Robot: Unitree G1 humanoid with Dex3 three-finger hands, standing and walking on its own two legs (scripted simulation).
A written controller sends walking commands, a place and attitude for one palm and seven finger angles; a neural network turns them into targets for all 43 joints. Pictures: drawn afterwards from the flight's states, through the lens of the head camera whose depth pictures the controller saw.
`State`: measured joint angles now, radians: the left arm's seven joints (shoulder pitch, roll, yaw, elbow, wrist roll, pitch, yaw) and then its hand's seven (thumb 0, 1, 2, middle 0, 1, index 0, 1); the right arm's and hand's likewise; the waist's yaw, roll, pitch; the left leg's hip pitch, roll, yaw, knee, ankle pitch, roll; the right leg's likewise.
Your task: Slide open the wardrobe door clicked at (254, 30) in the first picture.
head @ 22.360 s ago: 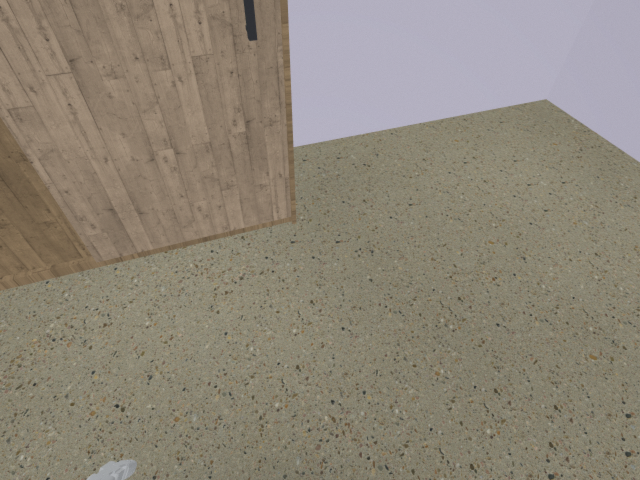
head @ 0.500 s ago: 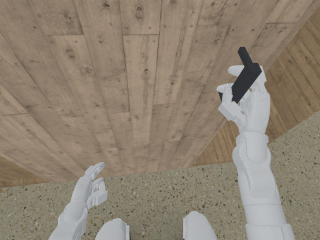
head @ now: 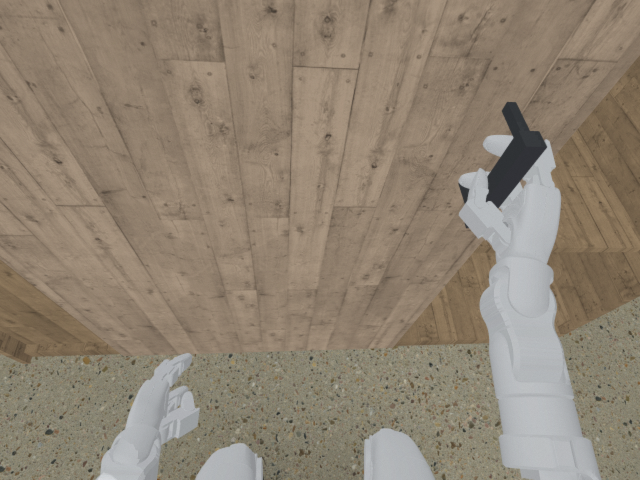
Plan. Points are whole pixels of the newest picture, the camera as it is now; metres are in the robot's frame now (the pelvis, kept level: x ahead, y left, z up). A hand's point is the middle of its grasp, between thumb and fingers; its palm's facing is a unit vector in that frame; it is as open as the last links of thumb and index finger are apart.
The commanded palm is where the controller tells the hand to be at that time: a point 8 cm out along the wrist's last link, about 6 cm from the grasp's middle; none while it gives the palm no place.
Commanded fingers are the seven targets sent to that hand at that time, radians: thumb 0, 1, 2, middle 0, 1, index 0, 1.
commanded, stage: step sideways, sliding the door along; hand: right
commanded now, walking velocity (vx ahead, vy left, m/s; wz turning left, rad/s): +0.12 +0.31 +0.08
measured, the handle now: (492, 170) +0.43 -0.18 +0.14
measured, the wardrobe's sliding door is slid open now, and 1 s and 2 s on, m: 0.49 0.49 0.48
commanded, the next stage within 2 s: stop walking and hold the door there in 0.14 s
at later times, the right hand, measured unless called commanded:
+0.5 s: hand (478, 207) +0.38 -0.16 +0.13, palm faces +0.48 +0.78 -0.40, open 6.5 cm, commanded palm +0.34 -0.20 +0.11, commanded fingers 0.00 -0.90 -0.90 0.45 1.40 0.45 1.40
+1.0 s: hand (478, 205) +0.38 -0.16 +0.13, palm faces +0.45 +0.83 -0.34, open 6.2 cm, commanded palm +0.34 -0.20 +0.11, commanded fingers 0.00 -0.90 -0.90 0.45 1.40 0.45 1.40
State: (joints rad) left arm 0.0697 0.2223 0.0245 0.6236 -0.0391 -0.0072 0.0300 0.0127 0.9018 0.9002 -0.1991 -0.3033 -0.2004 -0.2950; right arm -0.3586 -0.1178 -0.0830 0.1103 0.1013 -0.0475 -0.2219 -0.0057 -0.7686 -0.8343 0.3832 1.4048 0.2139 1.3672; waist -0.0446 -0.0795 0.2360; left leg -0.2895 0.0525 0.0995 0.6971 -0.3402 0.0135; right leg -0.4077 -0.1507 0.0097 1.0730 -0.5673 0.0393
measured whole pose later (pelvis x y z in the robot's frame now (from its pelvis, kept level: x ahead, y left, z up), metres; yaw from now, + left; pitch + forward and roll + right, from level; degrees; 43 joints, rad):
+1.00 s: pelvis -0.03 +0.15 +0.02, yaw +12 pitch -2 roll +1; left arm 0.31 0.27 -0.01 0.75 -0.04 -0.08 0.11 0.01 0.90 0.90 -0.20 -0.30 -0.20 -0.30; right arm -0.35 -0.61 -0.52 0.83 -0.01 -0.14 -0.11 -0.12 -0.64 -0.77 0.32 1.32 0.31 1.37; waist 0.05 -0.04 0.03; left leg -0.18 0.02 0.09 0.43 -0.19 -0.01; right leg -0.28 -0.06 -0.06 0.51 -0.20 0.00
